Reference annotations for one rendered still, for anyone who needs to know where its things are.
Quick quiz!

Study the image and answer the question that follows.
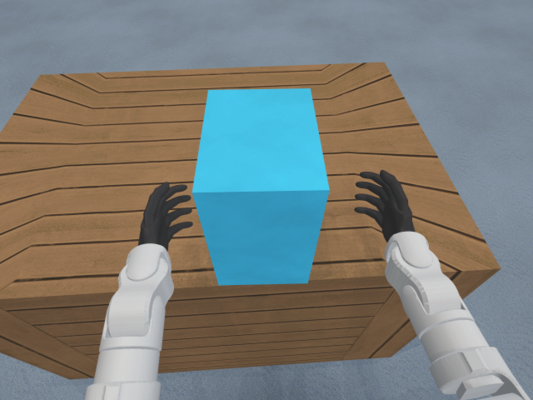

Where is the robot left forearm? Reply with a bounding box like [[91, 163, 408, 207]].
[[84, 243, 174, 400]]

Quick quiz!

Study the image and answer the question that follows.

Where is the right robot hand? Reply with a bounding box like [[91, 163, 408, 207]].
[[354, 170, 415, 243]]

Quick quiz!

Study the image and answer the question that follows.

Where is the robot right forearm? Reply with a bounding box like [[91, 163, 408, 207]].
[[385, 232, 530, 400]]

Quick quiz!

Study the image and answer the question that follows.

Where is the left robot hand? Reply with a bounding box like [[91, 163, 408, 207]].
[[138, 182, 193, 251]]

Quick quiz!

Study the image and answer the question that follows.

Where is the pedestal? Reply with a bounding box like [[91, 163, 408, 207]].
[[0, 62, 501, 379]]

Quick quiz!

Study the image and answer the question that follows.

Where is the carton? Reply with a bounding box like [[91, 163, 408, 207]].
[[192, 88, 330, 285]]

